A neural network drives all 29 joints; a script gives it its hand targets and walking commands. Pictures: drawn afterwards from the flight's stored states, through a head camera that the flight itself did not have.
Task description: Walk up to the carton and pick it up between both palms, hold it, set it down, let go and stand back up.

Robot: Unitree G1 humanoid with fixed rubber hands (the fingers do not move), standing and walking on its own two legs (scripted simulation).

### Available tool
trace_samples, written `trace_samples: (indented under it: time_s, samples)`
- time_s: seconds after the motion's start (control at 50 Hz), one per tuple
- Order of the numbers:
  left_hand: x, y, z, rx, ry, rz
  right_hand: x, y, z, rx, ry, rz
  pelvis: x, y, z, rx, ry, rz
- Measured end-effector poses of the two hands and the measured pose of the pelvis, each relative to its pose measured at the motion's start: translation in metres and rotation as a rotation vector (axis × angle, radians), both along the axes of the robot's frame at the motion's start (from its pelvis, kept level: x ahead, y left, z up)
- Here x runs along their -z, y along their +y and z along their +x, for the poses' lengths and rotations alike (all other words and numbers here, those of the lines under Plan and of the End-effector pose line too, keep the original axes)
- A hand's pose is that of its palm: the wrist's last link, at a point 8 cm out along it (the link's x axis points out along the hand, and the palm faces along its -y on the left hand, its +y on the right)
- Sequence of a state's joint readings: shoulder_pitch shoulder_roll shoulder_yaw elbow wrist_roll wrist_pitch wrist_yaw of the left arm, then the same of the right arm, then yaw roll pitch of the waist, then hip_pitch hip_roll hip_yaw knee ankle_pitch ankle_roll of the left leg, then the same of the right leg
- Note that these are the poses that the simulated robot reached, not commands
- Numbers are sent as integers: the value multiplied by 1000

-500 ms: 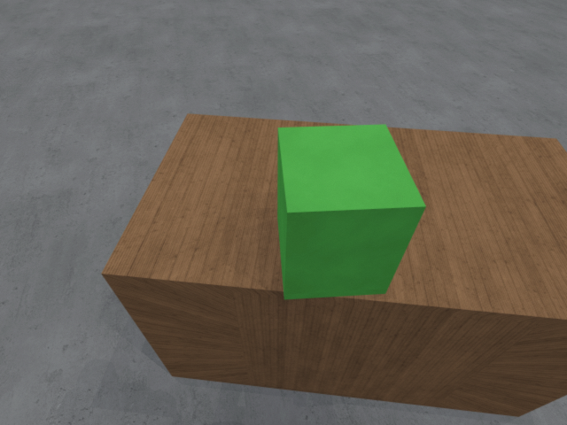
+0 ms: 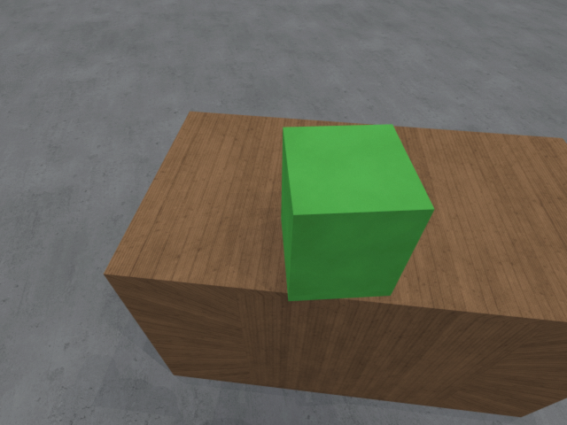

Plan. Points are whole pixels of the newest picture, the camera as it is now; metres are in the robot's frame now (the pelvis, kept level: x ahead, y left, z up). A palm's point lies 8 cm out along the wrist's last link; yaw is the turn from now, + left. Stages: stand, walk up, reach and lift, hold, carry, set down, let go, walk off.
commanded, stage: walk up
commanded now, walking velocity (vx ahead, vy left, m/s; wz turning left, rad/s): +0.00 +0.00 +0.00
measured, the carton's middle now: (339, 215) +0.49 -0.08 +0.00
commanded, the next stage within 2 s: none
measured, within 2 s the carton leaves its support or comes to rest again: neither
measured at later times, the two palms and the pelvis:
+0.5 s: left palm out of the picture -0.03 +0.20 -0.15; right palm out of the picture -0.04 -0.18 -0.15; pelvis +0.00 +0.01 +0.00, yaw +0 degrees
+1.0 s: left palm out of the picture -0.03 +0.21 -0.15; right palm out of the picture -0.04 -0.17 -0.15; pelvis +0.01 +0.02 +0.00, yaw +0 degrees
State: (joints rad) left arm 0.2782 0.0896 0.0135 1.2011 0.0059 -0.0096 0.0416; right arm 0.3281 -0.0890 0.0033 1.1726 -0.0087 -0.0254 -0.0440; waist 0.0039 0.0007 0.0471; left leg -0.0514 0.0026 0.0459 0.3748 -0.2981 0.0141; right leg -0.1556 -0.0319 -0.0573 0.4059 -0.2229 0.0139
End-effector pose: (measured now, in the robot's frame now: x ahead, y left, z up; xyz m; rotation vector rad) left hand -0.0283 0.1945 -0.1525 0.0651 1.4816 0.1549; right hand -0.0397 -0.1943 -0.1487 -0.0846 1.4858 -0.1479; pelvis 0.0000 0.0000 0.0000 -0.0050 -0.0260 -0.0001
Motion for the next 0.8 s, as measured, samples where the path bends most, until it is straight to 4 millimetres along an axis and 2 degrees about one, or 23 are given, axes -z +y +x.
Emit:
trace_samples:
  time_s: [0.8]
  samples:
    - [1, 15, -6, -2, 21, -12, -2, 21, -2, -2, 3, 4, 0, 18, 4, -2, 6, -1]
